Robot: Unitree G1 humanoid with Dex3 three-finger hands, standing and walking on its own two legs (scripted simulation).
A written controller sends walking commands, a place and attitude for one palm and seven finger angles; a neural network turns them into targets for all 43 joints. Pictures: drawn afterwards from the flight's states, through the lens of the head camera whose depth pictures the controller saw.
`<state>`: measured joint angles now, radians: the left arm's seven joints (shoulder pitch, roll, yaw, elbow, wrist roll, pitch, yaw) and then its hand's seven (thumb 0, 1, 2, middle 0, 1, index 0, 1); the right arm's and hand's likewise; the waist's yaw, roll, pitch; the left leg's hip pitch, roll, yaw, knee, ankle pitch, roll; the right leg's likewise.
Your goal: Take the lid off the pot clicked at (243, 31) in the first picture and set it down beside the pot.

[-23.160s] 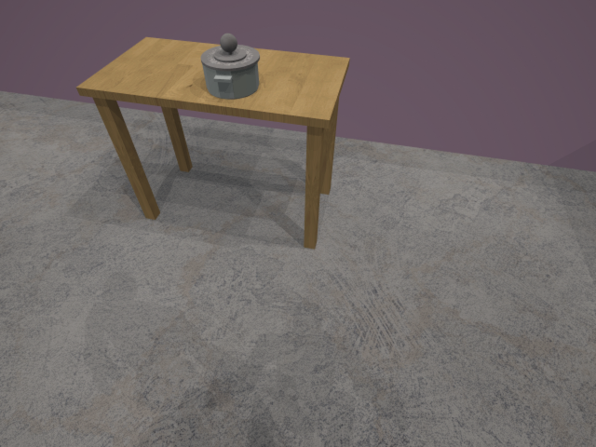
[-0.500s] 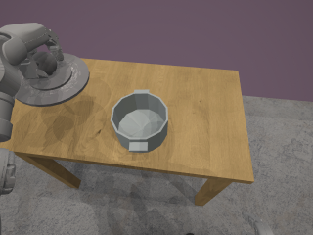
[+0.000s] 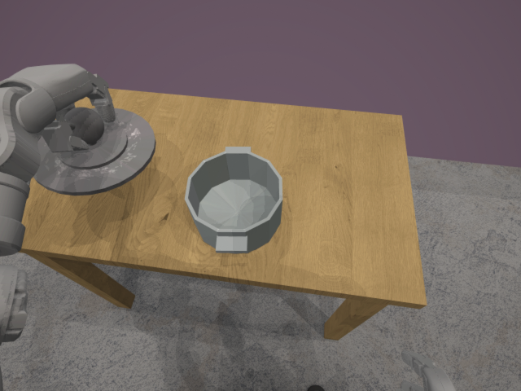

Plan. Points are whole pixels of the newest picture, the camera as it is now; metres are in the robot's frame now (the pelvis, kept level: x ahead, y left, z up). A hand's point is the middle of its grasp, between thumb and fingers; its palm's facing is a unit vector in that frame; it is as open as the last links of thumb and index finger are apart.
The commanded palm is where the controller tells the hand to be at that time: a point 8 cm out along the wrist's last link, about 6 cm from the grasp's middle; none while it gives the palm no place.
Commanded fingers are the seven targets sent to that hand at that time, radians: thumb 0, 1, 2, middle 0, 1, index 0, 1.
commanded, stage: lower the lid onto the table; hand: left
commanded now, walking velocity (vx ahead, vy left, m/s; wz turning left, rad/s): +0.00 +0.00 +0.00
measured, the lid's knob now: (84, 125) +0.47 +0.28 +0.12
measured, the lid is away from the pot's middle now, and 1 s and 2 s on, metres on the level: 0.22 0.23 0.23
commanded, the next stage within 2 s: none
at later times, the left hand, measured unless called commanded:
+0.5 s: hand (79, 141) +0.44 +0.28 +0.11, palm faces -0.42 -0.06 -0.91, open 8.3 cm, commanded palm +0.45 +0.29 +0.19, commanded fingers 0.00 0.52 1.08 -0.84 -1.00 -0.84 -0.98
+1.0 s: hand (87, 151) +0.45 +0.29 +0.08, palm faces -0.44 -0.05 -0.90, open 8.3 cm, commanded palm +0.46 +0.29 +0.15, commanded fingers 0.00 0.52 1.08 -0.84 -1.00 -0.84 -0.98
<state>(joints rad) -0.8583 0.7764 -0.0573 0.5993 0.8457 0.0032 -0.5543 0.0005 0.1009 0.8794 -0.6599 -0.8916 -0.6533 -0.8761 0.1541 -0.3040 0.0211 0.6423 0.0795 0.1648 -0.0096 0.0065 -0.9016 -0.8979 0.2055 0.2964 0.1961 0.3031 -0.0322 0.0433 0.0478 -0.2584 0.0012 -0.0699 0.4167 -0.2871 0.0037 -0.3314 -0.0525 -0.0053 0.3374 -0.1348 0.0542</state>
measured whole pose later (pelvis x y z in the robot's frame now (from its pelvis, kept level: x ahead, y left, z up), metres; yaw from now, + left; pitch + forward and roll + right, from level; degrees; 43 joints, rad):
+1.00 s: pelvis +0.00 +0.01 +0.00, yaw -1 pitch +10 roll -1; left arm -0.81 0.76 -0.01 0.78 0.89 -0.15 -0.43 0.00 0.11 0.88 -0.65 -0.89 -0.65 -0.88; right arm 0.21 -0.29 0.00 0.68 0.07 0.19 -0.03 0.01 -0.90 -0.90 0.21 0.30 0.20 0.30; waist -0.06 0.03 0.03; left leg -0.31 0.00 -0.05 0.46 -0.31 0.01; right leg -0.39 -0.05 0.01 0.36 -0.14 0.06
